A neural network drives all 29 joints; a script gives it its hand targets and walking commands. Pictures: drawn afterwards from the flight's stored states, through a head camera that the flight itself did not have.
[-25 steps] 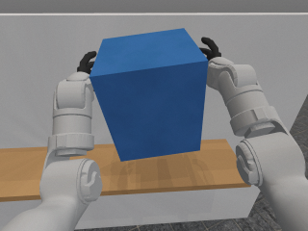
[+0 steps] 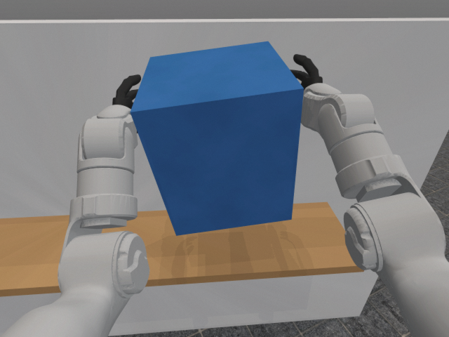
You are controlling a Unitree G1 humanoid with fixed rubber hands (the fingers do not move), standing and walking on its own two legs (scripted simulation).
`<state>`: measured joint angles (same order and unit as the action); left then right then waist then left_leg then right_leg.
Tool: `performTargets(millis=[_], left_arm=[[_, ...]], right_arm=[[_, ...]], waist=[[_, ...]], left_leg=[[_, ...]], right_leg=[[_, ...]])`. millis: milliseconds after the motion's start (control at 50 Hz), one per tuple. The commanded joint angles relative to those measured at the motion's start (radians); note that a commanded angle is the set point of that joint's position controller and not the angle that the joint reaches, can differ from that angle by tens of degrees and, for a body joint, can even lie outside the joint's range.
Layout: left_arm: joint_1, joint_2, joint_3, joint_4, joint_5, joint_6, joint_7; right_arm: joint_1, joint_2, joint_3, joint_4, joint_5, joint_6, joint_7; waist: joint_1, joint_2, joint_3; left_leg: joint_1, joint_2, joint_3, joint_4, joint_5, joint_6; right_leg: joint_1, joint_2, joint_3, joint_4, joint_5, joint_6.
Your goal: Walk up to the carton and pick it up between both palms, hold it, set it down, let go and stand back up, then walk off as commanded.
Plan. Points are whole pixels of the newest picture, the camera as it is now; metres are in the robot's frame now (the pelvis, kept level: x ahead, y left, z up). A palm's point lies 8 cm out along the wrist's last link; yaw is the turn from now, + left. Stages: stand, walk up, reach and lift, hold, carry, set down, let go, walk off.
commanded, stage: hold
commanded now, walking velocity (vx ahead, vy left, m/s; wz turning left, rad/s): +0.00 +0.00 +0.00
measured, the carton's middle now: (221, 139) +0.38 -0.01 +0.26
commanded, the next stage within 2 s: none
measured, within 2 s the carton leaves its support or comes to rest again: neither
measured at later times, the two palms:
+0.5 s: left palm (127, 117) +0.37 +0.14 +0.31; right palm (312, 98) +0.36 -0.16 +0.34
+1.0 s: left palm (131, 117) +0.37 +0.14 +0.31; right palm (315, 99) +0.36 -0.16 +0.34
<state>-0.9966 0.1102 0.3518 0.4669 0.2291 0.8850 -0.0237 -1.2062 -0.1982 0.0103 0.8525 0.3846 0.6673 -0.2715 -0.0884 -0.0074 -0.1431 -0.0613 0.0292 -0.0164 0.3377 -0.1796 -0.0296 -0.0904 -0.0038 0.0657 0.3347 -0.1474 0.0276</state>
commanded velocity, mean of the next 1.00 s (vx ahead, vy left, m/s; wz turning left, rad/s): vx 0.00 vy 0.00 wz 0.00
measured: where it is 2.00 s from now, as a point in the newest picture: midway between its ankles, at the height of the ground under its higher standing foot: outside the picture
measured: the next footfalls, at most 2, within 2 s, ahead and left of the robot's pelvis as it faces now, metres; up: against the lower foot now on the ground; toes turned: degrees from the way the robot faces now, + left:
none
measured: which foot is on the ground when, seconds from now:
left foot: down 0.00-1.00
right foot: down 0.00-1.00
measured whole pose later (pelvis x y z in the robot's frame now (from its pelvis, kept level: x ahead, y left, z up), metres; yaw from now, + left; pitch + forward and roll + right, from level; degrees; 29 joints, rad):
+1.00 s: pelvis +0.00 +0.00 +0.00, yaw +0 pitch -6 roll +0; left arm -1.00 0.11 0.35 0.47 0.23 0.89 -0.02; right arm -1.21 -0.20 0.01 0.85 0.39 0.67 -0.27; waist -0.11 -0.01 -0.14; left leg -0.06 0.03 -0.02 0.34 -0.18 -0.03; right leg -0.09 0.00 0.07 0.33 -0.15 0.03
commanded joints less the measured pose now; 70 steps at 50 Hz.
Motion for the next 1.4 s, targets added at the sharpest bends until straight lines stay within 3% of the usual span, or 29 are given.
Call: performTargets(millis=[0,60,120,160,280,340,380,420,540,600,660,720,780,840,880,1020,1080,1120,1160,1220,1280,1340,1380], left_arm=[[-0.779,-0.527,-0.287,-0.077,-0.164,-0.079,-0.156],[-0.779,-0.504,-0.245,-0.083,-0.13,-0.076,-0.143],[-0.795,-0.5,-0.229,-0.093,-0.118,-0.075,-0.135],[-0.799,-0.513,-0.25,-0.102,-0.134,-0.078,-0.138],[-0.814,-0.562,-0.343,-0.092,-0.21,-0.087,-0.169],[-0.806,-0.575,-0.371,-0.088,-0.232,-0.09,-0.176],[-0.793,-0.57,-0.367,-0.092,-0.228,-0.089,-0.174],[-0.782,-0.557,-0.344,-0.099,-0.209,-0.085,-0.168],[-0.784,-0.508,-0.25,-0.084,-0.135,-0.076,-0.143],[-0.794,-0.497,-0.23,-0.083,-0.121,-0.075,-0.136],[-0.808,-0.517,-0.26,-0.092,-0.146,-0.081,-0.143],[-0.811,-0.547,-0.314,-0.092,-0.188,-0.086,-0.161],[-0.809,-0.567,-0.357,-0.09,-0.221,-0.088,-0.173],[-0.796,-0.572,-0.371,-0.095,-0.231,-0.089,-0.176],[-0.785,-0.562,-0.353,-0.099,-0.217,-0.085,-0.172],[-0.782,-0.507,-0.249,-0.082,-0.135,-0.075,-0.142],[-0.799,-0.505,-0.24,-0.09,-0.129,-0.076,-0.137],[-0.801,-0.516,-0.255,-0.096,-0.141,-0.079,-0.139],[-0.806,-0.531,-0.283,-0.088,-0.164,-0.081,-0.15],[-0.81,-0.557,-0.332,-0.093,-0.201,-0.086,-0.167],[-0.807,-0.57,-0.365,-0.096,-0.226,-0.088,-0.174],[-0.787,-0.564,-0.36,-0.105,-0.224,-0.087,-0.172],[-0.779,-0.549,-0.328,-0.097,-0.199,-0.082,-0.164]], right_arm=[[-0.655,0.633,0.167,-0.212,0.199,-0.007,0.175],[-0.682,0.662,0.226,-0.227,0.231,-0.013,0.185],[-0.694,0.686,0.251,-0.232,0.245,-0.015,0.189],[-0.683,0.689,0.239,-0.232,0.24,-0.016,0.182],[-0.629,0.642,0.113,-0.196,0.169,-0.008,0.153],[-0.618,0.617,0.077,-0.194,0.149,-0.006,0.15],[-0.616,0.611,0.088,-0.2,0.154,-0.006,0.154],[-0.625,0.615,0.119,-0.208,0.171,-0.006,0.162],[-0.684,0.662,0.223,-0.229,0.232,-0.012,0.185],[-0.695,0.681,0.243,-0.229,0.241,-0.014,0.188],[-0.676,0.687,0.218,-0.227,0.227,-0.014,0.176],[-0.64,0.661,0.151,-0.211,0.19,-0.01,0.159],[-0.622,0.631,0.097,-0.198,0.16,-0.007,0.149],[-0.615,0.614,0.087,-0.205,0.155,-0.005,0.15],[-0.62,0.615,0.109,-0.212,0.167,-0.004,0.156],[-0.684,0.662,0.223,-0.232,0.231,-0.011,0.184],[-0.69,0.682,0.239,-0.231,0.24,-0.013,0.187],[-0.679,0.683,0.225,-0.232,0.233,-0.014,0.18],[-0.656,0.67,0.186,-0.218,0.21,-0.011,0.169],[-0.628,0.65,0.129,-0.208,0.177,-0.007,0.155],[-0.613,0.626,0.093,-0.199,0.159,-0.003,0.15],[-0.616,0.62,0.107,-0.22,0.167,-0.004,0.153],[-0.631,0.624,0.136,-0.217,0.184,-0.003,0.162]], waist=[[0.023,0.047,-0.28],[0.086,0.034,-0.301],[0.109,0.01,-0.318],[0.089,-0.006,-0.327],[-0.051,-0.004,-0.285],[-0.084,0.021,-0.275],[-0.073,0.043,-0.279],[-0.041,0.058,-0.291],[0.082,0.038,-0.303],[0.104,0.01,-0.313],[0.067,-0.014,-0.321],[-0.011,-0.013,-0.303],[-0.067,0.006,-0.284],[-0.08,0.034,-0.284],[-0.056,0.048,-0.288],[0.08,0.035,-0.304],[0.096,0.011,-0.316],[0.075,0.0,-0.327],[0.028,-0.013,-0.309],[-0.039,-0.005,-0.296],[-0.077,0.017,-0.285],[-0.063,0.038,-0.297],[-0.025,0.047,-0.29]], left_leg=[[-0.131,-0.051,0.001,-0.067,0.109,-0.008],[-0.097,-0.06,0.006,-0.05,0.16,-0.002],[-0.071,-0.063,0.007,-0.039,0.174,0.004],[-0.056,-0.063,0.004,-0.033,0.171,0.006],[-0.088,-0.055,-0.004,-0.053,0.057,-0.003],[-0.116,-0.047,-0.007,-0.068,0.028,-0.007],[-0.131,-0.045,-0.005,-0.073,0.046,-0.011],[-0.134,-0.046,-0.003,-0.071,0.082,-0.013],[-0.098,-0.059,0.006,-0.049,0.157,-0.002],[-0.074,-0.062,0.006,-0.039,0.166,0.005],[-0.061,-0.063,0.004,-0.036,0.142,0.009],[-0.069,-0.059,-0.001,-0.043,0.092,0.003],[-0.095,-0.052,-0.004,-0.055,0.05,-0.005],[-0.118,-0.048,-0.006,-0.065,0.047,-0.009],[-0.124,-0.048,-0.005,-0.066,0.075,-0.012],[-0.097,-0.059,0.005,-0.048,0.153,-0.001],[-0.073,-0.062,0.005,-0.039,0.16,0.005],[-0.061,-0.062,0.003,-0.035,0.155,0.007],[-0.062,-0.062,0.001,-0.037,0.122,0.006],[-0.078,-0.056,-0.003,-0.048,0.071,0.0],[-0.101,-0.051,-0.006,-0.059,0.045,-0.007],[-0.112,-0.05,-0.005,-0.059,0.076,-0.011],[-0.119,-0.05,-0.003,-0.061,0.097,-0.011]], right_leg=[[0.199,0.091,-0.04,-0.07,0.15,-0.008],[0.186,0.092,-0.035,-0.074,0.164,-0.004],[0.173,0.093,-0.033,-0.078,0.164,0.002],[0.162,0.093,-0.032,-0.082,0.164,0.005],[0.138,0.085,-0.039,-0.09,0.11,0.002],[0.153,0.084,-0.043,-0.084,0.103,-0.004],[0.181,0.086,-0.045,-0.075,0.126,-0.007],[0.202,0.09,-0.045,-0.066,0.15,-0.009],[0.184,0.092,-0.036,-0.074,0.162,-0.004],[0.168,0.092,-0.033,-0.079,0.156,0.002],[0.149,0.09,-0.033,-0.084,0.148,0.009],[0.14,0.087,-0.036,-0.089,0.131,0.007],[0.142,0.084,-0.041,-0.087,0.113,0.0],[0.167,0.085,-0.044,-0.079,0.125,-0.005],[0.191,0.088,-0.045,-0.071,0.146,-0.007],[0.181,0.092,-0.036,-0.074,0.16,-0.004],[0.163,0.092,-0.033,-0.08,0.154,0.002],[0.156,0.091,-0.034,-0.082,0.157,0.006],[0.144,0.089,-0.034,-0.087,0.145,0.008],[0.141,0.085,-0.038,-0.088,0.124,0.005],[0.151,0.084,-0.043,-0.084,0.117,-0.001],[0.18,0.086,-0.044,-0.074,0.146,-0.005],[0.191,0.089,-0.044,-0.07,0.152,-0.007]])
